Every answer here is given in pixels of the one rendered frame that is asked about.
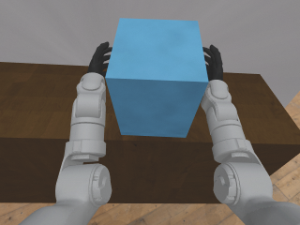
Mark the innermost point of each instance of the robot left upper arm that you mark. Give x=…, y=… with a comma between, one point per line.
x=80, y=191

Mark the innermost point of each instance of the pedestal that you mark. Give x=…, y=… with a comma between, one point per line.
x=36, y=102

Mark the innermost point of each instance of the robot left hand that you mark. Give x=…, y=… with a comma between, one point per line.
x=97, y=64

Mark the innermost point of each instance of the robot right hand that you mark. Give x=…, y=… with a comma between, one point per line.
x=214, y=68

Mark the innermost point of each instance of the carton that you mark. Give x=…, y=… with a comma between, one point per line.
x=156, y=76

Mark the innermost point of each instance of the right robot forearm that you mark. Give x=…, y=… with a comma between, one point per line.
x=228, y=138

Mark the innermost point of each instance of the robot right upper arm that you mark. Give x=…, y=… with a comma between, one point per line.
x=247, y=190

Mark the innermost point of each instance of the left robot forearm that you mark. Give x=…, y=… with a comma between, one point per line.
x=87, y=125

